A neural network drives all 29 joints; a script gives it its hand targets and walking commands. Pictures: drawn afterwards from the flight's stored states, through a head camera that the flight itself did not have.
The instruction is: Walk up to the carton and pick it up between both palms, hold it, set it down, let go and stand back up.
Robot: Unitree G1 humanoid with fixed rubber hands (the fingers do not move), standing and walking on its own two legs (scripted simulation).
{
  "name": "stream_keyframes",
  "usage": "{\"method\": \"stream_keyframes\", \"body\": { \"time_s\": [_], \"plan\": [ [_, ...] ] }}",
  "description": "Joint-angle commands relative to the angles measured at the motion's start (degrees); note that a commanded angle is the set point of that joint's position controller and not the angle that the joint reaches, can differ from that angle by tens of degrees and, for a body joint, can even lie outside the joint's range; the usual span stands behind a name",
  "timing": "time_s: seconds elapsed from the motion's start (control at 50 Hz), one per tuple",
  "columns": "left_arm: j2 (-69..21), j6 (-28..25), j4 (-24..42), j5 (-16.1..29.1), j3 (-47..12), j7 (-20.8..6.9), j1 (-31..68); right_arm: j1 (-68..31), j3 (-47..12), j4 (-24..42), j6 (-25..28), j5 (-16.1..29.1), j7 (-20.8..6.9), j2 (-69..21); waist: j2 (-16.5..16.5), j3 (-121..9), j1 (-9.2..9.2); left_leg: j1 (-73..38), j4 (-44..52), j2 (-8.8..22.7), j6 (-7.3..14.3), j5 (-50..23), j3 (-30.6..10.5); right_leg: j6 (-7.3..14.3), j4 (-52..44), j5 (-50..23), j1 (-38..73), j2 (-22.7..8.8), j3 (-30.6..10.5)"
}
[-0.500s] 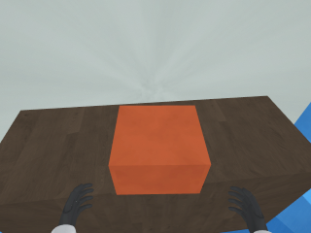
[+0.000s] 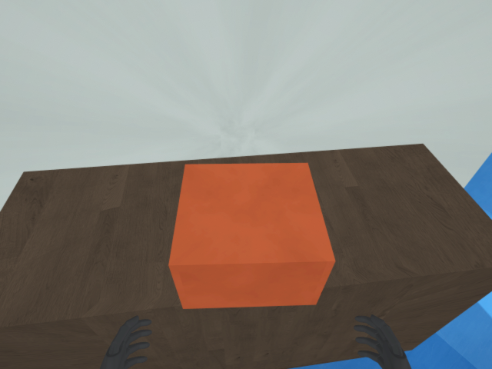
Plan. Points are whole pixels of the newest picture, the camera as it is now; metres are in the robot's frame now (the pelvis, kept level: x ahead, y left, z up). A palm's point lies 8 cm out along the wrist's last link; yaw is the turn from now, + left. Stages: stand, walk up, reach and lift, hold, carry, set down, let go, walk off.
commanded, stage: set down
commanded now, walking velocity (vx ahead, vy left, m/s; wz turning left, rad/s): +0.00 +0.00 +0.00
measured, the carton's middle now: (248, 232) +0.39 +0.02 -0.04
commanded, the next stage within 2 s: let go in 0.24 s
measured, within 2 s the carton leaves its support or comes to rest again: neither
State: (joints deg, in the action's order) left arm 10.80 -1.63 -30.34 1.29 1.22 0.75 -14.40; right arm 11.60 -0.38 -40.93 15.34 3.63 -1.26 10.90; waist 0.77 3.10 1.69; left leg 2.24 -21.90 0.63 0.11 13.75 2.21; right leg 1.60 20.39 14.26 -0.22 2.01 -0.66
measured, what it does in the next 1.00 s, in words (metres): stands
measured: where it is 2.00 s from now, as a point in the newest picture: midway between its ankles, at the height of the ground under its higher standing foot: outside the picture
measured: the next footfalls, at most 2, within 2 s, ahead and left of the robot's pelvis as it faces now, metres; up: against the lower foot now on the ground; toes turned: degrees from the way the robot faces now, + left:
none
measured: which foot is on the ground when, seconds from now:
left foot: down 0.00-1.00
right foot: down 0.00-1.00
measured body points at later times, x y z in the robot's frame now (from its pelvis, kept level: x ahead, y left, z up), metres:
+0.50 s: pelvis +0.00 +0.00 +0.00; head -0.02 +0.01 +0.45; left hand +0.17 +0.22 -0.08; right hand +0.17 -0.23 -0.08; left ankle -0.01 +0.11 -0.74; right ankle -0.03 -0.10 -0.74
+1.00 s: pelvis -0.02 +0.00 -0.01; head -0.02 +0.01 +0.44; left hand +0.08 +0.27 -0.12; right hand +0.09 -0.24 -0.13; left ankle -0.01 +0.11 -0.74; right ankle -0.03 -0.10 -0.74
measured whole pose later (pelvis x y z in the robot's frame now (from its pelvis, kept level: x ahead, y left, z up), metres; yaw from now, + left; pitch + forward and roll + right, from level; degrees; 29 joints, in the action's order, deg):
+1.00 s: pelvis -0.02 +0.00 -0.01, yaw +7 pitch -2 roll -1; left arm 14.1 2.4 -38.8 -2.2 3.4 0.7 -12.5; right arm 17.0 2.5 -45.4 -0.3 -2.1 -1.4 12.1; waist 0.2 0.8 0.6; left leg 16.2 -34.6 -0.8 0.1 16.8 -4.5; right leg 1.8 30.4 18.6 -10.3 0.5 7.3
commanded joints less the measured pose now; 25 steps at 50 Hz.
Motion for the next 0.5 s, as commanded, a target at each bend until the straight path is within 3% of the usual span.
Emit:
{"method": "stream_keyframes", "body": {
  "time_s": [0.0, 0.24, 0.48],
  "plan": [
    [5.58, 0.59, 6.87, -0.59, 1.81, 0.0, 4.34, -4.23, 2.05, 5.01, 0.92, -0.8, 0.05, 6.89, -1.06, -1.34, -0.45, -8.15, 1.02, -0.38, -2.62, -20.27, 0.57, -0.17, -5.89, -13.77, -12.71, -1.38, 0.86],
    [5.27, 5.73, 6.35, -1.82, 1.69, -0.24, 6.93, -6.07, 2.92, 3.01, -1.2, -3.05, 0.08, 7.3, -0.85, -2.75, -0.71, -8.19, 0.68, -0.42, -2.36, -19.3, 1.12, -0.88, -5.4, -14.53, -13.08, -1.29, 1.78],
    [4.92, 6.81, 5.82, -2.41, 2.05, -0.55, 8.21, -6.68, 3.3, 2.93, -1.84, -3.57, 0.27, 7.77, -0.54, -3.28, -0.77, -7.51, 0.26, -0.52, -1.92, -18.16, 1.44, -1.16, -4.47, -15.24, -13.08, -1.47, 1.84]
  ]
}}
